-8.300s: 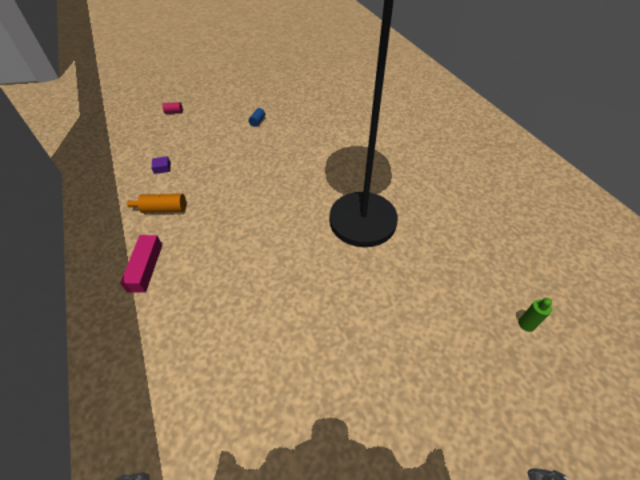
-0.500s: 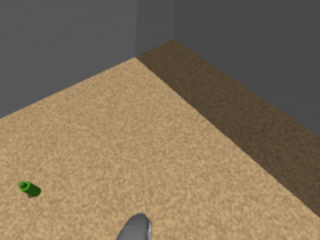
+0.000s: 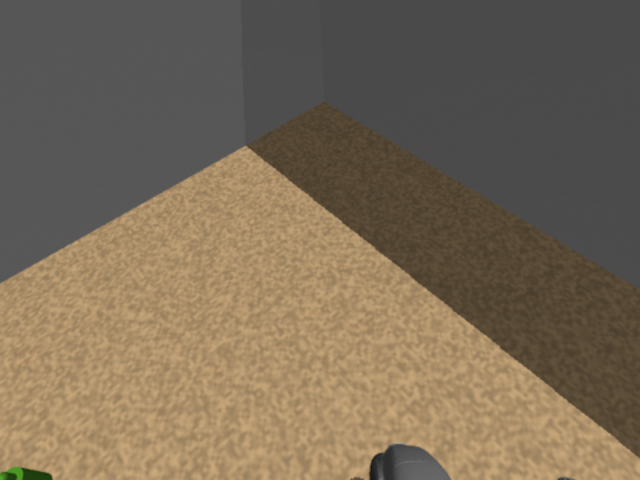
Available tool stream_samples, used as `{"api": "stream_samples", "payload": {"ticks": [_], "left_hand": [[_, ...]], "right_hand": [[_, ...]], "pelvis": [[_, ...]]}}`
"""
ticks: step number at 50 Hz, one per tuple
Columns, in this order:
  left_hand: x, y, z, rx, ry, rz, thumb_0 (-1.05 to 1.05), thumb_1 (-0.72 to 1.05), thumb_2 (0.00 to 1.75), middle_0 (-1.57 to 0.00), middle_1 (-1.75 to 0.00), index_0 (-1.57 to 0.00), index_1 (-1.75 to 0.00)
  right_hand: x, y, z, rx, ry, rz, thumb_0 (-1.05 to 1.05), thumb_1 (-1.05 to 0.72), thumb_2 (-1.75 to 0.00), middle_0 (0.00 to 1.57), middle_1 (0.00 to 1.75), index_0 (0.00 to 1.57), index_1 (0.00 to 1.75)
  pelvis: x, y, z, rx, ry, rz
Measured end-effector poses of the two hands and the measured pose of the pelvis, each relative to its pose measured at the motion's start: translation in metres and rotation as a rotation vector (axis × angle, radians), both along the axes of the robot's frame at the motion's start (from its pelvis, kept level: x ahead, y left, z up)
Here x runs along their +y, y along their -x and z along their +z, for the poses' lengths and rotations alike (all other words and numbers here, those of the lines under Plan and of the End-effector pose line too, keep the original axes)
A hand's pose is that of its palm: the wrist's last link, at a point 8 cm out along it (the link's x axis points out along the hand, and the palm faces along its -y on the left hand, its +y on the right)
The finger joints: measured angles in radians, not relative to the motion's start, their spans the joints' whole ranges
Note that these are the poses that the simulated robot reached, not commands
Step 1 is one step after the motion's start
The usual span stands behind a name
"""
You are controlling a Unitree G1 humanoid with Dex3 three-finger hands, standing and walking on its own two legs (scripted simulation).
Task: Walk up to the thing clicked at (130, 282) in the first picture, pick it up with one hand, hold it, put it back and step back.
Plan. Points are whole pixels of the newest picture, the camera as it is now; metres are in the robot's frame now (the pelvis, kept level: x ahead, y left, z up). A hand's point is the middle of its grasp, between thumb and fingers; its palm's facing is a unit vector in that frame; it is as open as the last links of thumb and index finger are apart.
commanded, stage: walk up
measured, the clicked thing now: out of the picture -1.24 +0.69 -0.73
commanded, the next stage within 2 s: stand in 1.00 s
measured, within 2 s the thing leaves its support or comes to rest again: neither
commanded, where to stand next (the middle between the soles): +0.12 +0.01 m, yaw +1 degrees
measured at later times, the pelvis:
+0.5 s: pelvis +0.07 +0.03 +0.00, yaw +1 degrees
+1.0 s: pelvis +0.06 +0.02 +0.02, yaw +1 degrees
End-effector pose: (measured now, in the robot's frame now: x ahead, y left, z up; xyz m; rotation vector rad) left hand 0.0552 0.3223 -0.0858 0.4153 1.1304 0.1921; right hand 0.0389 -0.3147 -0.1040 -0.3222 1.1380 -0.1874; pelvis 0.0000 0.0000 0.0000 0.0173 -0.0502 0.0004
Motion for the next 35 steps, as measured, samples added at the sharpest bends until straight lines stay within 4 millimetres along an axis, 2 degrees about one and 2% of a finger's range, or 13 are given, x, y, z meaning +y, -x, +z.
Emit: {"api": "stream_samples", "payload": {"ticks": [4,11,14,18,23,27,35], "left_hand": [[-0.011,-0.021,0.002,-0.027,-0.027,0.024,0.01,0.91,0.89,-0.2,-0.3,-0.2,-0.3],[-0.023,-0.045,0.01,-0.024,0.001,0.026,0.01,0.91,0.89,-0.2,-0.3,-0.21,-0.3],[-0.018,-0.056,0.003,-0.022,0.015,0.028,0.01,0.9,0.89,-0.2,-0.3,-0.21,-0.31],[-0.003,-0.074,-0.018,-0.032,0.046,0.045,0.01,0.9,0.89,-0.2,-0.3,-0.21,-0.31],[0.006,-0.092,-0.033,-0.023,0.087,0.068,0.01,0.91,0.89,-0.2,-0.3,-0.2,-0.3],[0.009,-0.095,-0.038,-0.007,0.098,0.068,0.01,0.91,0.89,-0.2,-0.3,-0.2,-0.3],[0.006,-0.08,-0.027,0.035,0.099,0.085,0.01,0.91,0.89,-0.2,-0.3,-0.2,-0.3]], "right_hand": [[-0.001,-0.026,-0.021,0.043,-0.024,-0.005,0.01,-0.9,-0.9,0.21,0.3,0.2,0.3],[0.014,-0.066,-0.019,0.055,-0.051,0.026,0.01,-0.91,-0.9,0.21,0.3,0.2,0.3],[0.019,-0.075,-0.017,0.064,-0.034,0.026,0.01,-0.9,-0.9,0.21,0.3,0.21,0.3],[0.025,-0.082,-0.016,0.07,0.017,0.019,0.01,-0.9,-0.9,0.21,0.3,0.21,0.3],[0.034,-0.09,0.0,0.057,0.056,0.015,0.01,-0.9,-0.9,0.21,0.3,0.21,0.3],[0.034,-0.107,0.007,0.024,0.073,0.02,0.01,-0.9,-0.9,0.21,0.3,0.21,0.3],[0.044,-0.137,0.011,-0.039,0.034,0.049,0.01,-0.9,-0.9,0.21,0.3,0.21,0.3]], "pelvis": [[-0.007,-0.02,-0.006,-0.006,0.022,0.002],[-0.001,-0.044,0.006,0.014,0.006,-0.002],[0.005,-0.053,0.004,0.016,0.013,0.002],[0.017,-0.061,-0.005,0.009,0.018,0.017],[0.026,-0.065,-0.004,0.009,0.024,0.012],[0.027,-0.066,-0.003,0.014,0.034,0.006],[0.027,-0.063,0.007,0.001,0.03,0.011]]}}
